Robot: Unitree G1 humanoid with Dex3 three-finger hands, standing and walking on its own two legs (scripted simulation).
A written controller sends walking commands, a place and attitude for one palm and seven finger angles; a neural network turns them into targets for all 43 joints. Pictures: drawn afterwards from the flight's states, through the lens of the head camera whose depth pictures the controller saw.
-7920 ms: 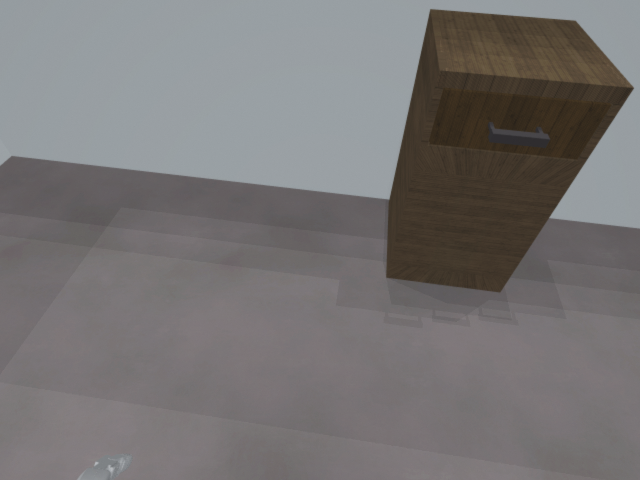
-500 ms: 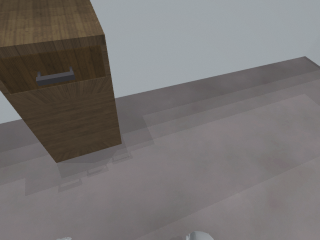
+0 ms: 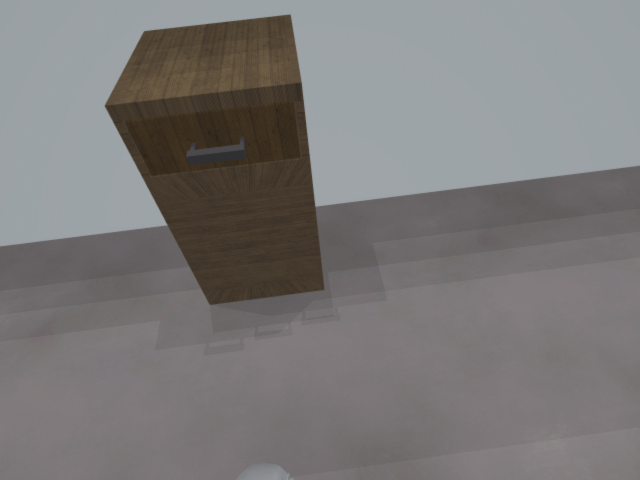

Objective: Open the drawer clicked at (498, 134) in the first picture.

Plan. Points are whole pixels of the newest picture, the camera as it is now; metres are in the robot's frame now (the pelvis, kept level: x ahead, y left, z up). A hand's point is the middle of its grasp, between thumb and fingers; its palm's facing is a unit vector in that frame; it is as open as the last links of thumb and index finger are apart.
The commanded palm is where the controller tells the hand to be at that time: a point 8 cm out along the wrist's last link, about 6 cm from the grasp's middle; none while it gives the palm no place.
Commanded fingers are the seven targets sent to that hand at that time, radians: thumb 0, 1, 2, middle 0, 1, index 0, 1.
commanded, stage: turn to face it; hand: left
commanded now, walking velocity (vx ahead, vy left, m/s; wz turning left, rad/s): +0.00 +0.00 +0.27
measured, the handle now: (217, 149) +0.84 +0.29 -0.07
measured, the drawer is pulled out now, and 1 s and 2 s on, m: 0.00 0.00 0.00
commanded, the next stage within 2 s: take the last steps up to it in 0.10 s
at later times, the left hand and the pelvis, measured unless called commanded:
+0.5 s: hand out of the picture -0.02 +0.26 -0.18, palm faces +0.16 -0.97 -0.19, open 7.4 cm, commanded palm none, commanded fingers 0.00 0.90 0.90 -0.20 -0.30 -0.20 -0.30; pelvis +0.00 +0.06 +0.00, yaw +7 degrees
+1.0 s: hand out of the picture +0.15 +0.16 -0.16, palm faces +0.18 -0.95 -0.24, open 7.2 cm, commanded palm none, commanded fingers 0.00 0.90 0.90 -0.20 -0.30 -0.20 -0.30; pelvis +0.13 -0.03 +0.00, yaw +8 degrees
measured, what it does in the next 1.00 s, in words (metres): walks ahead: left foot, then right foot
